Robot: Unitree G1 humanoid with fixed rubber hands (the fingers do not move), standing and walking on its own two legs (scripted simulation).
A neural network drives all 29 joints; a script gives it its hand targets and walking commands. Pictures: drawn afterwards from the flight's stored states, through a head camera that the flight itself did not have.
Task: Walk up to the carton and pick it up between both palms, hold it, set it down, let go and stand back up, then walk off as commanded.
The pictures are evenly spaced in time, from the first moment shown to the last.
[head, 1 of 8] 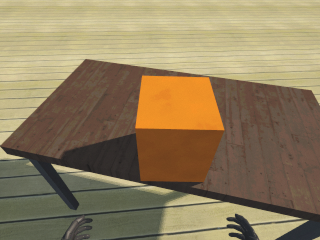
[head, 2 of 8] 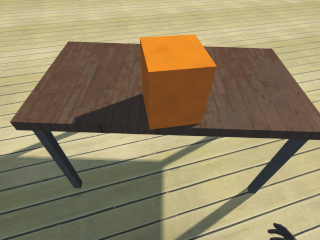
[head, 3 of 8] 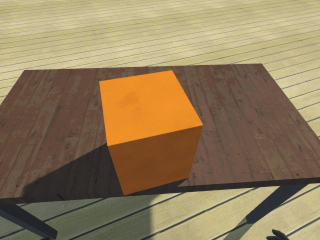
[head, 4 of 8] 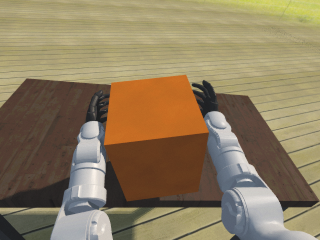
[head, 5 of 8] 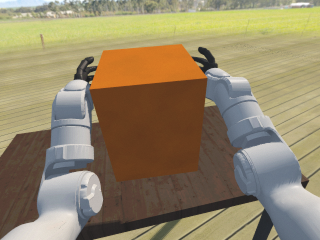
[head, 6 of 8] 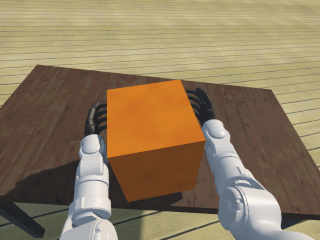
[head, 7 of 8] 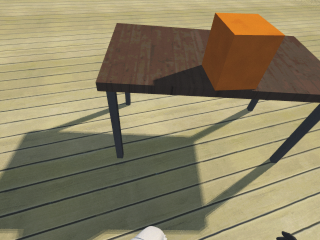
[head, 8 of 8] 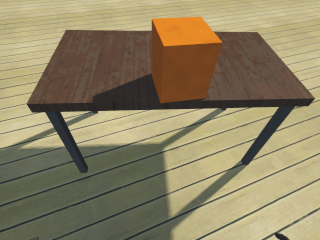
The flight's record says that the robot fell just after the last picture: no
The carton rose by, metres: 0.26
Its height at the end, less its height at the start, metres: +0.00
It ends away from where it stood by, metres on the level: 0.01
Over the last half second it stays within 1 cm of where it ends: yes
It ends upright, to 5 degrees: yes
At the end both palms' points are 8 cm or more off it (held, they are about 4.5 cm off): yes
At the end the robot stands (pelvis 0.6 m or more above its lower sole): yes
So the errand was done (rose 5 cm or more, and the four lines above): yes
